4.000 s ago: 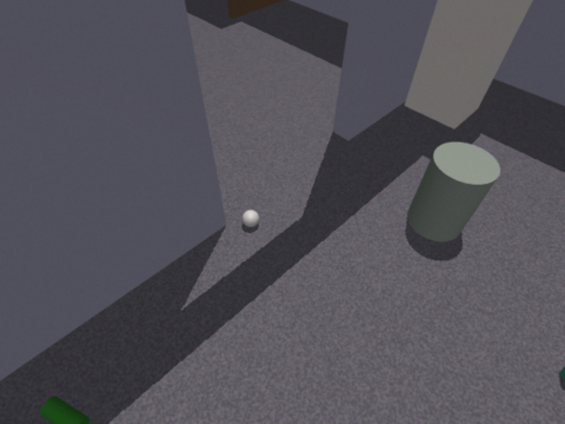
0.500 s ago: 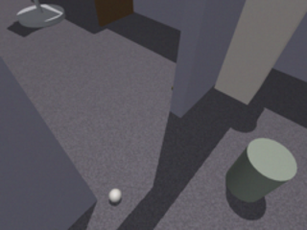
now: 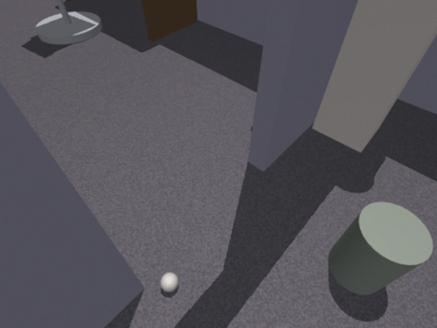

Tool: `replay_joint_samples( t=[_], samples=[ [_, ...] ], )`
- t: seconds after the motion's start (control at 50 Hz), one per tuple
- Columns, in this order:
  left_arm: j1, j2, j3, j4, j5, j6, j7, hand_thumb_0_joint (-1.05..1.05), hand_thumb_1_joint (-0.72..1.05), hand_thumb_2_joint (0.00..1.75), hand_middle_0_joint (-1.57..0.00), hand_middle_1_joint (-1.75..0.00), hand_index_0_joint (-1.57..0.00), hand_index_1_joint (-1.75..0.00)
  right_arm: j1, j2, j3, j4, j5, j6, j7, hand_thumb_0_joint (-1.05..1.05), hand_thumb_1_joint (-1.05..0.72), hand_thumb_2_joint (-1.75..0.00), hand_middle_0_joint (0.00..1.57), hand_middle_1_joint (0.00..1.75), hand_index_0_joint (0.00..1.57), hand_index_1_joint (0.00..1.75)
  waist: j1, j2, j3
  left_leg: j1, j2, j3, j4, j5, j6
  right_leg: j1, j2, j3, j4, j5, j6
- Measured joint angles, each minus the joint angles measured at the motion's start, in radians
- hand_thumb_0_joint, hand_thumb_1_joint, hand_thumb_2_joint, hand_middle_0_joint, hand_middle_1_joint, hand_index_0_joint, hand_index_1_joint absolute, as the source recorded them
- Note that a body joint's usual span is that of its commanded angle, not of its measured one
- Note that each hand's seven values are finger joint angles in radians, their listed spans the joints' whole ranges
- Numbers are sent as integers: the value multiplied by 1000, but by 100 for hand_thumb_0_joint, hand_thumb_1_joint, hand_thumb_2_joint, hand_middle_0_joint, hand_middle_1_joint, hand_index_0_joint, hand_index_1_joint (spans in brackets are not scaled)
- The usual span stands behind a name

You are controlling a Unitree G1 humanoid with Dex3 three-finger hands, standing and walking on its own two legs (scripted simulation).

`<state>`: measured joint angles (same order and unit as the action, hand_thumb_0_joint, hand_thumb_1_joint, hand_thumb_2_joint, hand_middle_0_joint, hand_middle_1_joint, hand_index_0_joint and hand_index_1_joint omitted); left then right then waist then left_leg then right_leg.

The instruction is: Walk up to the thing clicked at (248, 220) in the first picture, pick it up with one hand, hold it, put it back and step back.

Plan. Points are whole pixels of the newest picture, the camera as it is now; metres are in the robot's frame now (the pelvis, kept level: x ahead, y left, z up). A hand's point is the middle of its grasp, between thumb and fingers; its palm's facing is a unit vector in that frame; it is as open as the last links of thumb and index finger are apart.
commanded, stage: walk up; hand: left
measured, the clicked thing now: (169, 282) +0.42 +0.22 -0.74
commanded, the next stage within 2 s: none
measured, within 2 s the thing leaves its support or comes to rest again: neither
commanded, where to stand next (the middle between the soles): +0.06 +0.00 m, yaw -1 degrees
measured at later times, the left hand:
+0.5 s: hand out of the picture +0.09 +0.27 -0.17, palm faces +0.01 -0.93 -0.35, open 7.4 cm
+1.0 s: hand out of the picture -0.02 +0.26 -0.16, palm faces -0.06 -0.92 -0.39, open 7.4 cm
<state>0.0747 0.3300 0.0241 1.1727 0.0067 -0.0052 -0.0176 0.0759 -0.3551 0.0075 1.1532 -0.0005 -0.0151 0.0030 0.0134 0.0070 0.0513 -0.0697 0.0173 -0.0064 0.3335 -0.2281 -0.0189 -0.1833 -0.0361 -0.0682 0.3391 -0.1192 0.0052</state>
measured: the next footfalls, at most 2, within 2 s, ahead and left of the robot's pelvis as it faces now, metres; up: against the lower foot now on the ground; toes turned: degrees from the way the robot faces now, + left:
right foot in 0.90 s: -0.07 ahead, -0.14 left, +0.00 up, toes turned -3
left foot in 1.26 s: +0.11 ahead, +0.11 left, +0.00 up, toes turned -2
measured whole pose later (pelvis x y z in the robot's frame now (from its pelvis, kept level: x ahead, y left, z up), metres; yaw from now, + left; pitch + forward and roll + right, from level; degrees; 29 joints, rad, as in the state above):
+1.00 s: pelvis -0.07 -0.02 -0.02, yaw -3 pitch -3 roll -1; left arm 0.31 0.39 0.08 0.94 0.03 -0.03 -0.04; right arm 0.31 -0.44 -0.08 0.92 -0.03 0.02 0.02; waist 0.00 0.03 0.08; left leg -0.37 0.01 -0.07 0.96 -0.48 0.03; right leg -0.15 0.02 0.00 0.57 -0.37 -0.02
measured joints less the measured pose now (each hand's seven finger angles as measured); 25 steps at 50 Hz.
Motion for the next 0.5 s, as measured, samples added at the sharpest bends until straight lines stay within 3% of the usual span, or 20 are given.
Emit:
replay_joint_samples(
  t=[0.32,0.44,0.5],
  samples=[
    [-13,4,10,-27,1,7,1,0,90,90,-20,-30,-20,-30,31,-2,-4,-11,-2,4,-2,0,-90,-90,20,30,20,30,-15,-6,2,-6,-1,1,8,-4,0,-8,-1,2,11,-6,0],
    [-54,30,32,-113,-9,42,5,0,90,90,-20,-30,-20,-30,-4,-25,-28,-81,14,28,-13,0,-90,-90,20,30,20,30,-25,-9,72,-128,-7,-13,163,-43,6,-104,-11,-8,120,-26,-9],
    [-78,41,36,-156,1,62,5,0,90,90,-20,-30,-20,-30,-10,-45,-44,-119,10,42,-16,0,-90,-90,20,30,20,30,-26,-14,101,-218,-22,-2,337,-111,32,-160,-27,-8,194,-41,-10]
  ],
)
